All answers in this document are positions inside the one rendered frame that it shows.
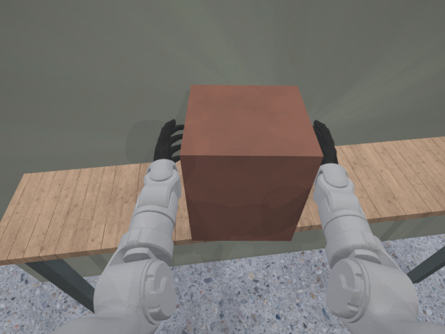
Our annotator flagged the robot right hand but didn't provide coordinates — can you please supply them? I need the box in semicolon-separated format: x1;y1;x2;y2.
313;120;338;165

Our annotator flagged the right robot upper arm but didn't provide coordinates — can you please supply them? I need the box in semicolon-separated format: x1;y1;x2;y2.
325;257;445;334

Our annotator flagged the robot right forearm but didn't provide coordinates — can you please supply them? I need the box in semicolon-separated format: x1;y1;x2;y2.
313;164;419;316

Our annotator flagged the robot left forearm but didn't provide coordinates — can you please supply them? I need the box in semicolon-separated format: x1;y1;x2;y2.
93;159;181;311

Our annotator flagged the carton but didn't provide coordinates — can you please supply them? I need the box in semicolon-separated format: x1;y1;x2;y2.
179;85;324;241

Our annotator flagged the table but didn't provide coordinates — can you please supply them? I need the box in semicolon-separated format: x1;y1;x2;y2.
0;136;445;313

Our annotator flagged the robot left hand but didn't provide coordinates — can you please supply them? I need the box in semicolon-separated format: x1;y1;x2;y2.
153;119;184;163

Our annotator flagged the left robot upper arm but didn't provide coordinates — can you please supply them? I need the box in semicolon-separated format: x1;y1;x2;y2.
50;258;177;334

